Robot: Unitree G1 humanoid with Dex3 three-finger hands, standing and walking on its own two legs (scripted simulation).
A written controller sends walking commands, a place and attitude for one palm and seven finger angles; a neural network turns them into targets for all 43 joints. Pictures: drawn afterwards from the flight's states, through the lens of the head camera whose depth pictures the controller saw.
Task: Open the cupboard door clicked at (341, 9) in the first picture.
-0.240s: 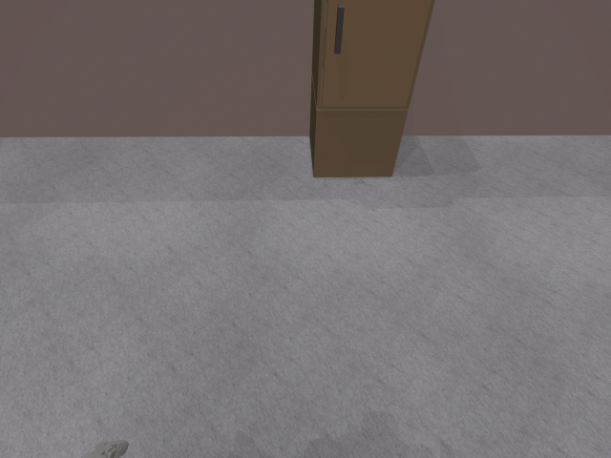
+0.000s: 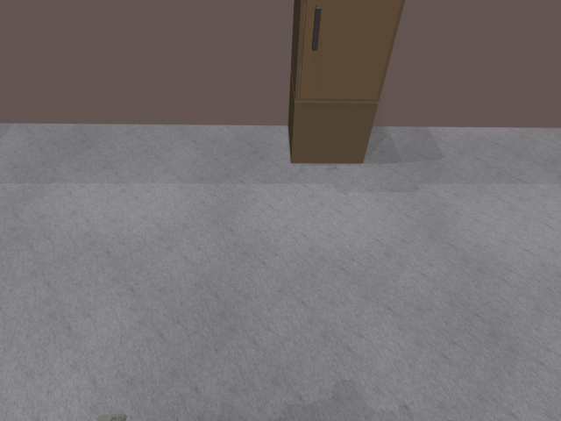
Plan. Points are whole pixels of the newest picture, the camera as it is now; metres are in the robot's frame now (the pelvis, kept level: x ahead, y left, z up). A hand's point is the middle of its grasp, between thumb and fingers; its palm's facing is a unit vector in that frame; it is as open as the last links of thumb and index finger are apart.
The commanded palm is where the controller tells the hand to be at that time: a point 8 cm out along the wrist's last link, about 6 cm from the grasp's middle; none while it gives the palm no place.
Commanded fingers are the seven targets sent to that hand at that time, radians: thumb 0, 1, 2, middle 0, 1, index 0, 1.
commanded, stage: stand and wait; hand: left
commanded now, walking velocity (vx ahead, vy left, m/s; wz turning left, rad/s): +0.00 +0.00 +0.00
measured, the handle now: (315, 28) +1.56 -0.06 -0.02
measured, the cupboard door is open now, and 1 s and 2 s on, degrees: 0 0 0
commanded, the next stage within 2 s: look at it before walking up in 0.58 s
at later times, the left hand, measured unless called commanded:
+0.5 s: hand out of the picture +0.06 +0.25 -0.15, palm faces -0.03 -0.94 -0.33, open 7.4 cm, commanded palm none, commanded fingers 0.00 0.90 0.90 -0.20 -0.30 -0.20 -0.30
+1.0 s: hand out of the picture +0.06 +0.24 -0.15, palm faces -0.03 -0.94 -0.33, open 7.4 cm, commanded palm none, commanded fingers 0.00 0.90 0.90 -0.20 -0.30 -0.20 -0.30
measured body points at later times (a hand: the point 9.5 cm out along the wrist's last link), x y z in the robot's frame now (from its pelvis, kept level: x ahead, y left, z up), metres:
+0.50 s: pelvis -0.01 +0.00 +0.00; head -0.01 +0.00 +0.45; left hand +0.06 +0.29 -0.13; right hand +0.07 -0.30 -0.13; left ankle +0.01 +0.12 -0.74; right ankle +0.00 -0.13 -0.74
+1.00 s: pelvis +0.00 -0.01 +0.01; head +0.00 +0.00 +0.46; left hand +0.07 +0.29 -0.13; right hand +0.08 -0.30 -0.13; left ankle +0.01 +0.12 -0.74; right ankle +0.00 -0.13 -0.74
